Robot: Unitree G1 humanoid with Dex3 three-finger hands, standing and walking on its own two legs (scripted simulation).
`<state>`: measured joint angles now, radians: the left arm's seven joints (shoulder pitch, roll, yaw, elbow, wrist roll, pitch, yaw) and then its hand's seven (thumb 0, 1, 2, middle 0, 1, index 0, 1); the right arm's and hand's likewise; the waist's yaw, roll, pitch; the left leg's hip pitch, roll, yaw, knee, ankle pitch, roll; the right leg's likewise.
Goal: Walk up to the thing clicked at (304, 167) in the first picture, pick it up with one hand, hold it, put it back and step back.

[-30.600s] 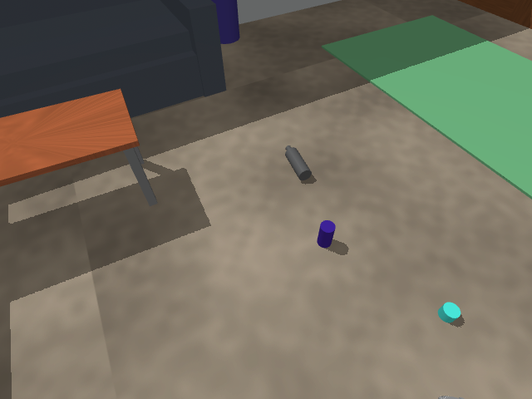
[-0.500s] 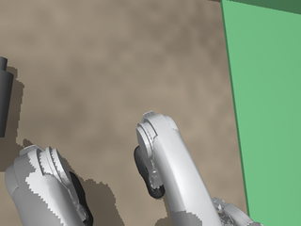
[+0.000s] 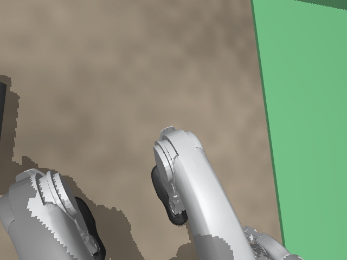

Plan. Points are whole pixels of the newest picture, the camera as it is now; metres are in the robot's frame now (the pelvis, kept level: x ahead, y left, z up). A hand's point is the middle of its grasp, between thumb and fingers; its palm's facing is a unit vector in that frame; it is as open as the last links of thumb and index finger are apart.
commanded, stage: approach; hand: left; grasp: from above
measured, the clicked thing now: out of the picture +0.48 +0.32 -0.30
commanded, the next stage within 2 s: rest palm in 0.74 s
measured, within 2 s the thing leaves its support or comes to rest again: neither
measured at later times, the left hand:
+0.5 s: hand out of the picture +0.48 +0.29 -0.15, palm faces -0.03 -0.44 -0.90, open 14.3 cm
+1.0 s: hand out of the picture +0.45 +0.33 -0.19, palm faces -0.04 -0.42 -0.91, open 14.3 cm
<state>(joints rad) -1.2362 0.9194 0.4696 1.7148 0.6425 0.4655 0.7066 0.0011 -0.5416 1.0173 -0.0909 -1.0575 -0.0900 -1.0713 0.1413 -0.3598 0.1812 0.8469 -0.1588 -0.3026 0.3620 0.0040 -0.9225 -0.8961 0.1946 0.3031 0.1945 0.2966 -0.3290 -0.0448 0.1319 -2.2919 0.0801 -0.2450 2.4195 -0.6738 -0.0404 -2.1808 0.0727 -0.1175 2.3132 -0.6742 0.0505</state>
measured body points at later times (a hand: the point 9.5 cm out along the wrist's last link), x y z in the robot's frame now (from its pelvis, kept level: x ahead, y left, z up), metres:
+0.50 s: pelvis +0.00 +0.00 +0.01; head +0.26 +0.06 +0.37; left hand +0.48 +0.31 -0.10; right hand +0.01 -0.27 -0.07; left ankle +0.08 +0.15 -0.30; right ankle +0.11 -0.12 -0.30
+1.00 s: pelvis +0.00 +0.00 +0.00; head +0.27 +0.08 +0.35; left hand +0.45 +0.35 -0.13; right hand +0.00 -0.26 -0.08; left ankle +0.08 +0.15 -0.30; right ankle +0.11 -0.12 -0.30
